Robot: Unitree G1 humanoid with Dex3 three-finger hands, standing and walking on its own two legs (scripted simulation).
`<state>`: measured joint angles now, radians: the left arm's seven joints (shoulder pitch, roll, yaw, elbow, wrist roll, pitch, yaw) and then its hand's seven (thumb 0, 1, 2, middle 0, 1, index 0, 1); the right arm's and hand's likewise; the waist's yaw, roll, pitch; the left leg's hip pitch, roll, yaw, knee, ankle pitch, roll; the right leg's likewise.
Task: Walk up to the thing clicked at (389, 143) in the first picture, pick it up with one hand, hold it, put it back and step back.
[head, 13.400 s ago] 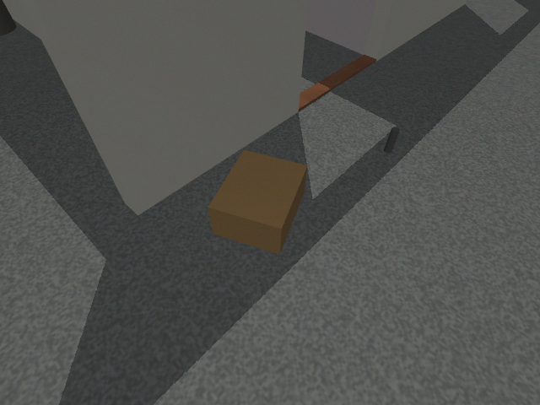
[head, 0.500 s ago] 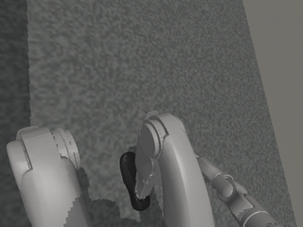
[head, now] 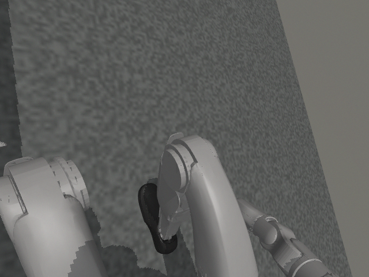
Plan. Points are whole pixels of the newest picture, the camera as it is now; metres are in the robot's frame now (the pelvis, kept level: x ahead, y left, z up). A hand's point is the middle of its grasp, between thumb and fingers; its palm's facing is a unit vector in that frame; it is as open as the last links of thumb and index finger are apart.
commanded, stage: close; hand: left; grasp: from the side
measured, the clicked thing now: out of the picture +0.43 +0.30 -0.20
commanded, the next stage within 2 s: settle in 0.74 s
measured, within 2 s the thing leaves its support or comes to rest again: leaves its support in 1.12 s
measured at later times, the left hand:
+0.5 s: hand out of the picture +0.43 +0.29 -0.17, palm faces +0.36 -0.93 -0.01, open 8.1 cm
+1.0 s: hand out of the picture +0.44 +0.29 -0.17, palm faces +0.38 -0.92 +0.00, open 5.9 cm
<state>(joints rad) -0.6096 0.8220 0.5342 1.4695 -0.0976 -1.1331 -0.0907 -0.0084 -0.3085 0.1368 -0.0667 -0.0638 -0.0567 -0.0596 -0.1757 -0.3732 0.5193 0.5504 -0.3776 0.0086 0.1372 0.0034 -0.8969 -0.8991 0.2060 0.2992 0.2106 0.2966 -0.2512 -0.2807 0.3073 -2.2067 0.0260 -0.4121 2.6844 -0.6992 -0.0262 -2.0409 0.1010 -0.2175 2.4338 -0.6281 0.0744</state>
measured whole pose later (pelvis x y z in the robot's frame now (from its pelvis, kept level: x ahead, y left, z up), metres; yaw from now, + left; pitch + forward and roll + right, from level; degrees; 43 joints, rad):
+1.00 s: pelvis +0.00 +0.00 +0.01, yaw -1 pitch +11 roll -18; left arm -0.69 0.87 0.50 1.48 -0.07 -1.10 0.01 0.07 0.19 1.02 -0.98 -1.09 -0.91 -1.12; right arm -0.19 -0.37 0.54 0.54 -0.38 0.04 0.14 0.00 -0.87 -0.89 0.21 0.30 0.21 0.30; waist -0.26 -0.29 0.32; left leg -2.21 0.03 -0.43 2.67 -0.71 -0.03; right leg -2.05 0.10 -0.23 2.41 -0.62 0.08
